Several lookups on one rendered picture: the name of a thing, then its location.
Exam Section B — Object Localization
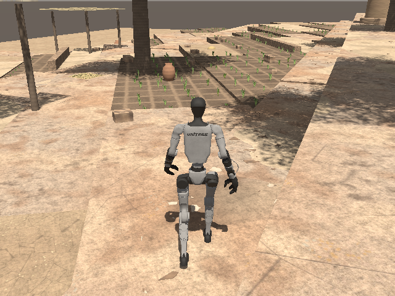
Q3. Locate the robot right hand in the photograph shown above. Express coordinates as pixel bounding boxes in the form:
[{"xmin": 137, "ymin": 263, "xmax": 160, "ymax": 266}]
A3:
[{"xmin": 224, "ymin": 177, "xmax": 238, "ymax": 194}]

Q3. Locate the left robot shin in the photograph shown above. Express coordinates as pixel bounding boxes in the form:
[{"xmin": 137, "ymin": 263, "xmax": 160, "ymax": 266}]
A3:
[{"xmin": 179, "ymin": 212, "xmax": 188, "ymax": 257}]

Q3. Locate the right robot forearm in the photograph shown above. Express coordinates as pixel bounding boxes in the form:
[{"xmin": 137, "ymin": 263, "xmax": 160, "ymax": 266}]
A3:
[{"xmin": 222, "ymin": 150, "xmax": 236, "ymax": 179}]

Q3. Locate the robot left hand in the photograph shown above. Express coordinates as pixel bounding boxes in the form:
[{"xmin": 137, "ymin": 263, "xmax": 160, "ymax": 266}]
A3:
[{"xmin": 164, "ymin": 165, "xmax": 178, "ymax": 175}]

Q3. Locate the robot left upper arm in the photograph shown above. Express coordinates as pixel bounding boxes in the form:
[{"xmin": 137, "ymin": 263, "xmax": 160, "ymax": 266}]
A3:
[{"xmin": 168, "ymin": 124, "xmax": 185, "ymax": 157}]

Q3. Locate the left robot forearm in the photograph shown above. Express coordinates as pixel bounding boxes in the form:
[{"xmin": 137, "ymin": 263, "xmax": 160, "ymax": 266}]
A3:
[{"xmin": 164, "ymin": 148, "xmax": 175, "ymax": 167}]

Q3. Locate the robot right upper arm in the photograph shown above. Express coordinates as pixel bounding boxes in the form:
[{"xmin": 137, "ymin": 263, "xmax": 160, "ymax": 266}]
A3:
[{"xmin": 210, "ymin": 124, "xmax": 228, "ymax": 159}]

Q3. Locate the right robot foot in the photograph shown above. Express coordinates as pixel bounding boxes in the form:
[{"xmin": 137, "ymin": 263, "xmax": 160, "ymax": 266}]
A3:
[{"xmin": 203, "ymin": 229, "xmax": 212, "ymax": 243}]

